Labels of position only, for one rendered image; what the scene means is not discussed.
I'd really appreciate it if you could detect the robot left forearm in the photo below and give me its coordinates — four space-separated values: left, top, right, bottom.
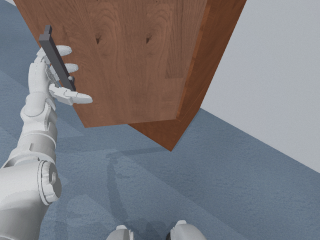
0 92 58 170

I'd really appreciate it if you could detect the robot left hand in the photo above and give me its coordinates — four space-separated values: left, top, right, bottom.
28 45 93 106

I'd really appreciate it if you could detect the right robot shin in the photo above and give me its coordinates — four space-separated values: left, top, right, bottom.
175 220 187 227

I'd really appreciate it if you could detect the robot left upper arm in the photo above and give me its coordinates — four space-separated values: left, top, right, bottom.
0 160 62 240

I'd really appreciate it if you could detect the robot shin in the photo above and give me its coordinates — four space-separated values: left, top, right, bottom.
175 220 187 227
116 225 127 230

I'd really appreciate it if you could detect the left robot shin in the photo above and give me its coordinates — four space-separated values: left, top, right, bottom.
116 225 127 230

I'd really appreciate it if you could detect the handle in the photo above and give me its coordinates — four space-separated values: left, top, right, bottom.
38 25 76 92

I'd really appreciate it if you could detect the cupboard door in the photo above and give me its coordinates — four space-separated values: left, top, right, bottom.
13 0 207 128

